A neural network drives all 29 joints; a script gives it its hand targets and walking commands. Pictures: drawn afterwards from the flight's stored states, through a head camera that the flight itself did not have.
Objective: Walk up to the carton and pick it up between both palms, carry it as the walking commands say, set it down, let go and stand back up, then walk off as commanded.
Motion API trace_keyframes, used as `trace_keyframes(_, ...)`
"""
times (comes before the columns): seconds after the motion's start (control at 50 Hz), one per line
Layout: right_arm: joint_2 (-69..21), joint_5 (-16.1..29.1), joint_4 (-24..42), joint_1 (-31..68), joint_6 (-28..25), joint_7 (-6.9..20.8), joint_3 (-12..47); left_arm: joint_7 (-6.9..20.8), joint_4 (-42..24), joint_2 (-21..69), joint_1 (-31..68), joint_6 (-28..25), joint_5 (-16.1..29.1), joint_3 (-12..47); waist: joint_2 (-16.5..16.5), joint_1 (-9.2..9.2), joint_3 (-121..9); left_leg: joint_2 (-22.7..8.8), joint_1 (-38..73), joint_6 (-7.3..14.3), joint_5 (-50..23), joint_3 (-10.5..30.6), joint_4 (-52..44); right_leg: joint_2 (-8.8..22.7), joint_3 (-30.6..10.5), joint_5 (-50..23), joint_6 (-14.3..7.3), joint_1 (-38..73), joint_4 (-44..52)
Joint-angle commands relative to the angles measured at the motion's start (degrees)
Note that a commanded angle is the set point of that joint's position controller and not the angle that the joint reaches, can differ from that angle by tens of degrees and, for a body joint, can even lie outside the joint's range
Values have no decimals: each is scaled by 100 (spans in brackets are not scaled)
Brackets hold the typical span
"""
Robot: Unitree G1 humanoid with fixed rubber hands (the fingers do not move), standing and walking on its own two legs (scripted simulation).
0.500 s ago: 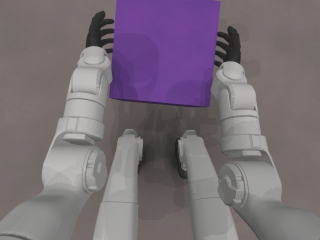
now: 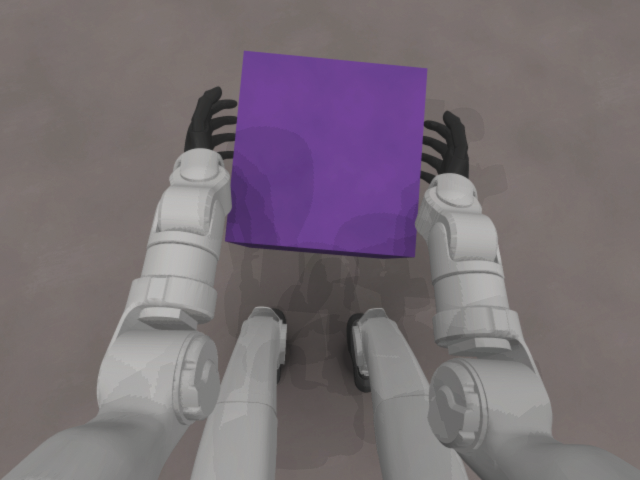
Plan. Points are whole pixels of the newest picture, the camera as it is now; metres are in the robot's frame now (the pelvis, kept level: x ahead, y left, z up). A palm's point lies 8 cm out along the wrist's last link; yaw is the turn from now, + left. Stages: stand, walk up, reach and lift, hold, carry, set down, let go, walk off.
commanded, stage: reach and lift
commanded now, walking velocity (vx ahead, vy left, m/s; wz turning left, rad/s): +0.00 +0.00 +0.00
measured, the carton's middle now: (325, 171) +0.46 -0.01 -0.11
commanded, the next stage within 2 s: none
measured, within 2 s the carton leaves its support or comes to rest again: neither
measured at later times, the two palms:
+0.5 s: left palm (167, 106) +0.45 +0.14 +0.08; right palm (503, 143) +0.41 -0.16 +0.08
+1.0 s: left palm (157, 94) +0.43 +0.13 +0.13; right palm (556, 120) +0.41 -0.17 +0.13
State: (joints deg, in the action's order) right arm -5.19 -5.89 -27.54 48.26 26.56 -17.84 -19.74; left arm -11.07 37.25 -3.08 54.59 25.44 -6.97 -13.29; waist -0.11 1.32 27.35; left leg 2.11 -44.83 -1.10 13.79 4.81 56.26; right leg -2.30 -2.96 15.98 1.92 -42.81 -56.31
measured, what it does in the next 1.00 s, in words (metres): rises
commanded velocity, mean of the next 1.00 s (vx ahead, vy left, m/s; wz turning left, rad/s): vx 0.00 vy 0.00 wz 0.00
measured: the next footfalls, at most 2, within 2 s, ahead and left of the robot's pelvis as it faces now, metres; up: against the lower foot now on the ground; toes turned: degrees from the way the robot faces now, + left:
none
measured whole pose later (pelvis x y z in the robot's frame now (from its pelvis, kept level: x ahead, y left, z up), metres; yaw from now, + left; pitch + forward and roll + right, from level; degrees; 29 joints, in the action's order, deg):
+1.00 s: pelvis +0.13 -0.01 +0.08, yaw +0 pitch -6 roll +0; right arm -9.3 -13.2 -24.7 17.5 40.7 -8.6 -16.8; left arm 1.4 28.4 6.8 20.7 39.8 -17.9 -13.9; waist -1.5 1.1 -5.7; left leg 0.9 -5.9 -0.7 11.1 4.4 22.7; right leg -1.2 -4.1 13.0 0.2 -4.5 -23.4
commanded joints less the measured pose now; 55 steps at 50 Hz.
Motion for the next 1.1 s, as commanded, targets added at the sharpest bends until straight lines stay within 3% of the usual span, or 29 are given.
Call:
trace_keyframes(0.0, -5795, 1067, 692, 5068, -382, 3212, 3948, 2650, -955, 6939, 3877, -415, 1179, 3280, 235, 202, -11969, 357, 3444, 109, -226, 87, -927, -485, 109, -410, -106, 1796, 887)
trace_keyframes(0.02, -5868, 1059, 885, 5170, -409, 3222, 3986, 2653, -1038, 6982, 3966, -415, 1203, 3349, 339, 105, -11920, 369, 3487, 89, -237, 38, -1022, -459, 75, -403, -128, 1909, 1004)
trace_keyframes(0.04, -5774, 921, 518, 5076, -390, 3223, 3761, 2667, -687, 7008, 3870, -386, 1124, 3216, 361, 240, -11356, 347, 3287, 114, 48, 61, -1107, -439, 119, -173, -149, 1654, 1089)
trace_keyframes(0.06, -5810, 876, 390, 5126, -354, 3227, 3667, 2689, -316, 6862, 3683, -379, 986, 2913, 301, 81, -10738, 340, 2895, 154, 408, 25, -1187, -400, 38, 142, -145, 1732, 1163)
trace_keyframes(0.08, -5865, 860, 433, 5195, -369, 3255, 3606, 2713, -284, 6962, 3627, -387, 956, 2897, 300, 163, -10556, 368, 2994, 158, 467, 41, -1266, -402, 85, 119, -126, 1739, 1208)
trace_keyframes(0.1, -5931, 828, 189, 5077, -377, 3280, 3579, 2719, 146, 7012, 3353, -404, 821, 2602, 154, -15, -9985, 331, 2832, 194, 557, 43, -1327, -384, 97, 309, -94, 1542, 1258)
trace_keyframes(0.12, -6077, 844, 382, 4962, -388, 3278, 3583, 2737, -75, 7274, 3264, -404, 849, 2655, 251, 91, -10120, 411, 3009, 164, 46, 2, -1375, -390, 55, -222, -105, 1940, 1382)
trace_keyframes(0.16, -6210, 624, -132, 4489, -310, 3309, 3231, 2766, 51, 7242, 3265, -450, 733, 2313, 146, 98, -9263, 423, 2812, 219, 93, -61, -1465, -367, 35, -40, -121, 1813, 1529)
trace_keyframes(0.18, -6110, 483, -710, 4220, -268, 3320, 2854, 2771, 567, 7213, 3063, -413, 573, 1969, 193, 191, -8061, 373, 2529, 236, 330, -19, -1673, -339, 90, 214, -117, 1416, 1683)
trace_keyframes(0.22, -6155, 361, -565, 4149, -283, 3374, 2581, 2848, 803, 7348, 2731, -410, 413, 1665, 110, 259, -7372, 350, 2514, 259, 835, -69, -1881, -311, 49, 545, -159, 1541, 1928)
trace_keyframes(0.28, -6066, 47, -1402, 3623, -210, 3441, 1932, 2907, 1340, 7185, 2524, -386, 26, 1076, 59, 159, -5973, 264, 2213, 272, 1578, 47, -2253, -306, -11, 1120, -201, 1240, 2178)
trace_keyframes(0.38, -5867, -119, -1536, 3090, -113, 3408, 1552, 2915, 1610, 6989, 1855, -249, -263, 743, 124, 106, -5350, 243, 2387, 255, 1032, 15, -2486, -321, 7, 602, -242, 1535, 2368)
trace_keyframes(0.42, -5939, -6, -1191, 2759, -68, 3374, 1802, 2919, 1131, 7143, 1696, -206, -73, 1218, 243, 241, -5740, 294, 3039, 212, 242, -20, -2640, -380, 53, -121, -231, 2033, 2479)
trace_keyframes(0.54, -5988, 499, 12, 2295, 188, 3414, 2872, 2773, -181, 7432, 1002, 40, 322, 2219, 463, 35, -6170, 228, 4076, 94, -1613, 114, -2795, -379, 61, -1415, -237, 2702, 2737)
trace_keyframes(0.56, -6126, 515, 148, 2227, 256, 3434, 2983, 2765, -488, 7514, 963, 82, 387, 2393, 275, 81, -6295, 208, 4306, 87, -1703, 165, -2802, -390, 66, -1444, -219, 2752, 2801)
trace_keyframes(0.6, -5977, 595, 367, 1978, 345, 3447, 3156, 2701, -638, 7526, 584, 217, 458, 2574, 399, 7, -6203, 152, 4456, 3, -2254, 231, -2865, -369, 73, -1558, -231, 2804, 2915)
trace_keyframes(0.62, -6194, 634, 466, 1837, 385, 3449, 3354, 2697, -846, 7543, 530, 223, 563, 2733, 74, 24, -6393, 137, 4606, 19, -2441, 255, -2902, -406, 82, -1686, -185, 2960, 2978)
trace_keyframes(0.64, -6200, 773, 825, 1809, 356, 3431, 3532, 2721, -1088, 7546, 571, 235, 681, 2982, 213, 54, -6612, 158, 4882, 6, -2588, 221, -2917, -376, 4, -1855, -205, 3167, 3053)
trace_keyframes(0.66, -6256, 656, 469, 1434, 458, 3430, 3338, 2700, -1014, 7468, 499, 299, 683, 2932, 93, 165, -6199, 108, 4705, -17, -2388, 267, -2997, -349, 38, -1813, -210, 3098, 3083)
trace_keyframes(0.72, -6444, 777, 598, 990, 563, 3428, 3410, 2713, -1497, 7456, 524, 369, 849, 3181, 163, 210, -6200, 163, 4826, -5, -2545, 202, -3148, -358, 3, -2207, -172, 3416, 3217)
trace_keyframes(0.82, -6604, 915, 623, 1007, 874, 3343, 3504, 2853, -1479, 7073, 456, 662, 760, 2958, -16, 29, -5513, 237, 4417, 145, -1683, 60, -3388, -153, -157, -1884, -107, 3804, 3466)
trace_keyframes(0.84, -6607, 808, 535, 869, 960, 3341, 3467, 2877, -1354, 6924, 255, 742, 688, 2875, -230, 13, -5202, 242, 4394, 136, -1556, 36, -3451, -192, -120, -1806, -84, 3699, 3521)
trace_keyframes(0.86, -6628, 865, 481, 917, 1010, 3316, 3400, 2885, -1321, 6919, 258, 820, 629, 2735, -24, -61, -5081, 253, 4442, 153, -1478, -5, -3512, -146, -162, -1684, -99, 3735, 3597)
trace_keyframes(0.88, -6667, 929, 764, 982, 1038, 3306, 3510, 2939, -1353, 6976, 64, 883, 639, 2733, -129, -145, -5152, 257, 4477, 163, -1478, -4, -3517, -150, -199, -1730, -93, 3881, 3638)
trace_keyframes(0.96, -6358, 746, 804, 1052, 1265, 3324, 3318, 2980, -1401, 6783, 20, 1116, 479, 2535, -166, -97, -4159, 296, 4472, 161, -1118, -30, -3694, -162, -113, -1247, -118, 3575, 3852)
trace_keyframes(0.98, -6407, 858, 942, 1112, 1286, 3340, 3500, 3004, -1558, 6768, 13, 1136, 577, 2609, -157, -254, -4320, 305, 4570, 150, -1180, -49, -3722, -154, -127, -1261, -135, 3766, 3863)
trace_keyframes(1.0, -6369, 757, 935, 890, 1326, 3320, 3442, 3001, -1725, 6770, -8, 1167, 611, 2706, -172, -61, -4272, 301, 4640, 122, -1213, -44, -3697, -160, -141, -1376, -139, 3723, 3850)
trace_keyframes(1.04, -6247, 718, 1063, 929, 1345, 3324, 3360, 2985, -1775, 6761, -120, 1258, 492, 2673, -33, -90, -4067, 314, 4515, 84, -1042, -57, -3764, -157, -120, -1207, -198, 3793, 3908)
trace_keyframes(1.08, -6218, 660, 1083, 860, 1353, 3316, 3376, 3013, -1846, 6714, -110, 1267, 543, 2747, -238, -17, -4237, 301, 4602, 97, -1136, -26, -3735, -157, -146, -1318, -160, 3796, 3895)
